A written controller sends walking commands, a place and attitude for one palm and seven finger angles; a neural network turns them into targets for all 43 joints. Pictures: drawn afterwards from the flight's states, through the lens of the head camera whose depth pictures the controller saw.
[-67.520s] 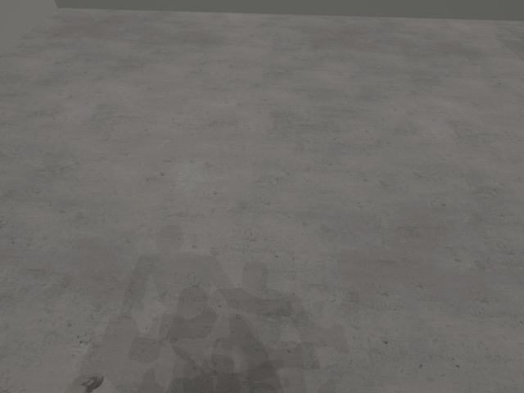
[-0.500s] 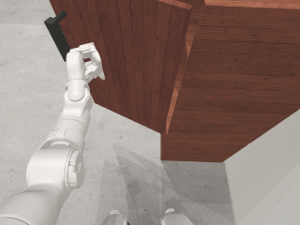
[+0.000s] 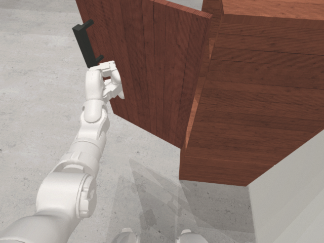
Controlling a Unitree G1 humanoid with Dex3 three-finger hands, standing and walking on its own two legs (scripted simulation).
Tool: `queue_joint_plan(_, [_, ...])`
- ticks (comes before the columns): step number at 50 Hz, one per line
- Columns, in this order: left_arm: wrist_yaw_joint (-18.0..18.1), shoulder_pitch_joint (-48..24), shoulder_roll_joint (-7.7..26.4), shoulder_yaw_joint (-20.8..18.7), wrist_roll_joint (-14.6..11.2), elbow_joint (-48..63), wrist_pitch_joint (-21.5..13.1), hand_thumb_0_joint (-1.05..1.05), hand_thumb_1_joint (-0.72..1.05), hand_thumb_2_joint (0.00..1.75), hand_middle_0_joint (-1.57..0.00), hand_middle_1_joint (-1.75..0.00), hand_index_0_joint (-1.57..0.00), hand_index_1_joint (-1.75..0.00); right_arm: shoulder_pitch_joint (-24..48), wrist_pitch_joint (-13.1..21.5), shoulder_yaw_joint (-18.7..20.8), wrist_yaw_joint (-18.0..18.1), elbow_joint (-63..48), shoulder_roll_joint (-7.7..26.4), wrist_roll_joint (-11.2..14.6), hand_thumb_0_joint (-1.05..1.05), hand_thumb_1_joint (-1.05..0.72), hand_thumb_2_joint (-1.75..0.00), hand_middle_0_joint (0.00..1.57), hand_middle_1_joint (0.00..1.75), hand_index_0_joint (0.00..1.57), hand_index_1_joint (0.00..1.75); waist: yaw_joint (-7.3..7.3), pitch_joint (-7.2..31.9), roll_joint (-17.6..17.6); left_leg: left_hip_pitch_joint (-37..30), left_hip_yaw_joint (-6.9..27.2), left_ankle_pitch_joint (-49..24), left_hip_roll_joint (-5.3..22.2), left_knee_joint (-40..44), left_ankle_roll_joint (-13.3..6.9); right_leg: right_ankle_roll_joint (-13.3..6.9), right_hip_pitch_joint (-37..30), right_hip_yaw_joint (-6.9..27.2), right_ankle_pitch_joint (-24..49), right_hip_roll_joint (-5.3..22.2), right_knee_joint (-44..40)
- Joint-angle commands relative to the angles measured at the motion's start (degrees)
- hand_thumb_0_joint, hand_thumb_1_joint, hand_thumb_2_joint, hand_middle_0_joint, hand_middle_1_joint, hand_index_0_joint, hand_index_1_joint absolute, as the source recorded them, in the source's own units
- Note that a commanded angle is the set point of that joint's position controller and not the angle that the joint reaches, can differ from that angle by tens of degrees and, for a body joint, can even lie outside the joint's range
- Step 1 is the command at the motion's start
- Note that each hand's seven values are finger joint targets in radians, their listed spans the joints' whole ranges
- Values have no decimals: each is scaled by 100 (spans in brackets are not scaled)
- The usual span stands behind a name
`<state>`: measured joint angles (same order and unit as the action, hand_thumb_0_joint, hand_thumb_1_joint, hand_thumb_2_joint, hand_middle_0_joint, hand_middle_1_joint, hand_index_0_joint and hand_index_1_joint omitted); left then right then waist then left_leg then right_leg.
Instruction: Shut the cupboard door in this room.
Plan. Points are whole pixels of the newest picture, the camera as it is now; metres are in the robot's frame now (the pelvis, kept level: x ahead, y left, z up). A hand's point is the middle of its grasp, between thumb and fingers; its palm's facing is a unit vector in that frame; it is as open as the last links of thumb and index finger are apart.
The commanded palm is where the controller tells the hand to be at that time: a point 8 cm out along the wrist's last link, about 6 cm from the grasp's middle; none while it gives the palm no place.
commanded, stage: draw the hand back to the body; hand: left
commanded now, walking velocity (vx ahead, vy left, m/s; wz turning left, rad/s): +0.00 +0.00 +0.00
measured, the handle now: (91, 45) +0.67 +0.18 +0.09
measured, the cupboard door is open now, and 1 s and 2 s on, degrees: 65 65 65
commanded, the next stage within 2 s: step back with the hand held close in 1.50 s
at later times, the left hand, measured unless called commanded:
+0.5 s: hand (67, 121) +0.34 +0.16 +0.15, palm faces +0.03 -0.99 -0.11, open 3.1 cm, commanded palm +0.31 +0.22 +0.16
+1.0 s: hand out of the picture +0.23 +0.27 +0.20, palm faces +0.34 -0.87 -0.35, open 5.1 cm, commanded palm +0.18 +0.32 +0.22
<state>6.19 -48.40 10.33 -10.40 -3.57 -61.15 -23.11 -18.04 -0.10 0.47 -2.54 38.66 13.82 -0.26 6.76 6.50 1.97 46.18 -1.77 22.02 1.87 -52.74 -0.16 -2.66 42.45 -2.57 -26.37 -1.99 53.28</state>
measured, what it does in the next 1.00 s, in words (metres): rises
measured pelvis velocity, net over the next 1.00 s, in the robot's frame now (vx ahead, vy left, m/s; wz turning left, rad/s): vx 0.02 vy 0.04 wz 0.01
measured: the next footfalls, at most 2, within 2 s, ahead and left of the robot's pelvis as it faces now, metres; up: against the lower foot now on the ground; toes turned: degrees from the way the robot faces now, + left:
none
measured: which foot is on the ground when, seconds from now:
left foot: down 0.00-1.00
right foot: down 0.00-1.00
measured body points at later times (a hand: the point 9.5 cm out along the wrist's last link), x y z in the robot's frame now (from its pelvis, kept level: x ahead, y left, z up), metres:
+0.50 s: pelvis +0.01 +0.02 +0.04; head +0.01 +0.00 +0.49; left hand +0.34 +0.22 +0.16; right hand +0.17 -0.23 -0.06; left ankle +0.03 +0.12 -0.68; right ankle -0.01 -0.09 -0.68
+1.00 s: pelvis +0.02 +0.04 +0.06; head +0.00 +0.01 +0.51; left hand +0.21 +0.32 +0.22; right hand +0.21 -0.17 -0.04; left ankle +0.03 +0.12 -0.68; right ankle -0.01 -0.09 -0.68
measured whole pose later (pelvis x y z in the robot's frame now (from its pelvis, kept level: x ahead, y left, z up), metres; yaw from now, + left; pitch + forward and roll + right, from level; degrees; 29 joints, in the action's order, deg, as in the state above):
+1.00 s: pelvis +0.02 +0.04 +0.06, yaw +1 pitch -4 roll +0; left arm 4.7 20.4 19.8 -12.5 -5.1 18.4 0.6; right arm -10.6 -0.5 -3.7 3.1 35.4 12.2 1.6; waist -3.1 -0.8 4.2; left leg 6.8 -2.8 11.8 -1.5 -22.7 -2.7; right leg 0.4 2.0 -1.2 -14.3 0.4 20.6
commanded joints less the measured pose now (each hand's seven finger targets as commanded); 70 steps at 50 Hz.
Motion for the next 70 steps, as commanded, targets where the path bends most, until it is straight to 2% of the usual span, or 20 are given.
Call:
queue_joint_plan(1, [-251, -1516, 1030, -267, -142, 1681, -314, 0, 90, 90, -130, -150, -130, -150, -656, 101, 289, 36, -632, 852, 64, 0, -90, -90, 20, 30, 20, 30, -217, 2523, -309, -1654, 48, -1382, -238, 566, -187, 292, -1544, 392, 2765, 42, -975])
queue_joint_plan(3, [-341, -1195, 1132, -308, -217, 2081, -176, 0, 90, 90, -130, -150, -130, -150, -608, 65, 299, 69, -720, 857, 131, 0, -90, -90, 20, 30, 20, 30, -260, 2352, -536, -1676, 13, -1349, -227, 705, -212, 310, -1763, 405, 2781, 32, -1129])
queue_joint_plan(7, [-502, -599, 1012, -162, -498, 3409, -9, 0, 90, 90, -130, -150, -130, -150, -358, 132, 294, 154, -875, 824, 228, 0, -90, -90, 20, 30, 20, 30, -350, 2255, -489, -2121, -32, -1442, -220, 992, -241, 327, -2100, 361, 2881, 22, -1385])
queue_joint_plan(12, [-687, 264, 883, 110, -610, 4290, 308, 0, 90, 90, -130, -150, -130, -150, -1, 280, 246, 255, -888, 785, 331, 0, -90, -90, 20, 30, 20, 30, -389, 1588, -233, -2558, -11, -1275, -171, 1336, -251, 302, -1953, 263, 2380, 19, -1696])
queue_joint_plan(16, [-835, 1157, 944, 65, -771, 5013, 657, 0, 90, 90, -130, -150, -130, -150, 360, 385, 194, 305, -1011, 759, 398, 0, -90, -90, 20, 30, 20, 30, -562, 1412, -158, -2860, 14, -1373, -164, 1550, -242, 265, -2141, 198, 2338, 43, -1828])
queue_joint_plan(21, [-1033, 2130, 882, 153, -940, 5940, 1145, 0, 90, 90, -116, -135, -116, -135, 823, 466, 98, 353, -1250, 720, 473, 0, -90, -90, 20, 30, 20, 30, -705, 1078, -195, -3128, 72, -1475, -151, 1809, -233, 232, -2358, 105, 2379, 69, -1937])
queue_joint_plan(22, [-781, 2292, 1227, 551, -388, 6484, 1189, 0, 90, 90, -113, -132, -113, -132, 1050, 322, 117, 471, -1291, 583, 435, 0, -90, -90, 20, 30, 20, 30, -656, 924, -524, -3406, 97, -1497, -149, 2098, -232, 290, -2387, 394, 2312, 197, -2436])
queue_joint_plan(26, [-447, 2949, 1289, 407, -243, 6910, 1562, 0, 90, 90, -102, -120, -102, -120, 1291, 137, 0, 675, -1265, 545, 394, 0, -90, -90, 20, 30, 20, 30, -660, 331, -379, -3741, 137, -1473, -112, 2545, -256, 274, -2678, 324, 2133, 195, -2880])
queue_joint_plan(31, [-291, 3486, 1302, 335, -140, 7700, 1819, 0, 90, 90, -89, -105, -89, -105, 1440, 84, -124, 711, -1312, 468, 329, 0, -90, -90, 20, 30, 20, 30, -697, 307, 214, -4363, 241, -1713, -63, 2997, -191, 188, -3115, 202, 2146, 157, -3196])
queue_joint_plan(34, [-232, 4073, 1396, 193, -117, 8004, 1947, 0, 90, 90, -81, -96, -81, -96, 1474, 113, -148, 691, -1321, 491, 262, 0, -90, -90, 20, 30, 20, 30, -756, 233, 173, -4505, 263, -1908, -43, 3165, -176, 175, -3354, 176, 2279, 143, -3357])
queue_joint_plan(36, [-202, 4300, 1368, 160, -100, 8421, 1980, 0, 90, 90, -75, -90, -75, -90, 1526, 131, -170, 663, -1378, 466, 241, 0, -90, -90, 20, 30, 20, 30, -771, 258, 347, -4643, 296, -2152, -13, 3233, -144, 163, -3461, 142, 2423, 146, -3360])
queue_joint_plan(38, [-175, 4627, 1400, 60, -83, 8597, 2032, 0, 90, 90, -69, -84, -69, -84, 1552, 159, -172, 637, -1384, 473, 209, 0, -90, -90, 20, 30, 20, 30, -795, 133, 252, -4662, 334, -2227, 18, 3301, -121, 169, -3484, 120, 2425, 132, -3410])
queue_joint_plan(44, [-100, 5681, 1894, -698, -104, 8985, 2046, 0, 90, 90, -53, -66, -53, -66, 1619, 230, -132, 621, -1338, 523, 154, 0, -90, -90, 20, 30, 20, 30, -939, -34, 55, -4480, 325, -2229, 9, 3361, -114, 172, -3719, 123, 2413, 144, -3521])
queue_joint_plan(45, [-101, 5780, 1831, -707, -110, 9164, 2014, 0, 90, 90, -50, -63, -50, -63, 1618, 249, -139, 607, -1361, 485, 171, 0, -90, -90, 20, 30, 20, 30, -938, 37, 200, -4485, 322, -2269, 11, 3349, -102, 175, -3755, 120, 2417, 173, -3471])
queue_joint_plan(55, [45, 7072, 2283, -1660, -175, 9631, 1799, 0, 90, 90, -23, -33, -23, -33, 1596, 563, -20, 654, -1270, 504, 216, 0, -90, -90, 20, 30, 20, 30, -1057, -228, 260, -4162, 227, -1850, -20, 3306, -121, 194, -3706, 136, 2107, 173, -3508])
queue_joint_plan(56, [61, 7207, 2338, -1764, -183, 9607, 1777, 0, 90, 90, -20, -30, -20, -30, 1592, 590, -4, 666, -1261, 501, 222, 0, -90, -90, 20, 30, 20, 30, -1067, -299, 123, -4141, 230, -1751, -12, 3310, -124, 201, -3636, 134, 2012, 162, -3531])
queue_joint_plan(57, [46, 7087, 2115, -1530, -158, 9588, 1759, 0, 90, 90, -20, -30, -20, -30, 1585, 625, -1, 671, -1234, 519, 220, 0, -90, -90, 20, 30, 20, 30, -1009, -370, 178, -4144, 204, -1704, -32, 3310, -139, 207, -3570, 140, 1979, 172, -3528])
queue_joint_plan(61, [78, 6762, 1992, -1317, -98, 9414, 1739, 0, 90, 90, -20, -30, -20, -30, 1522, 728, 47, 694, -1145, 592, 208, 0, -90, -90, 20, 30, 20, 30, -933, -604, 98, -4166, 212, -1374, -37, 3363, -176, 234, -3333, 158, 1680, 179, -3602])
queue_joint_plan(69, [114, 6841, 2322, -1670, -102, 9582, 1648, 0, 90, 90, -20, -30, -20, -30, 1543, 834, 38, 726, -1116, 547, 175, 0, -90, -90, 20, 30, 20, 30, -1055, -399, 225, -4173, 164, -1549, -86, 3310, -170, 203, -3563, 199, 1814, 175, -3636])
queue_joint_plan(70, [101, 6851, 2202, -1585, -112, 9609, 1646, 0, 90, 90, -20, -30, -20, -30, 1553, 834, 15, 715, -1147, 507, 183, 0, -90, -90, 20, 30, 20, 30, -1043, -415, 339, -4173, 161, -1600, -86, 3312, -164, 195, -3579, 201, 1860, 195, -3587])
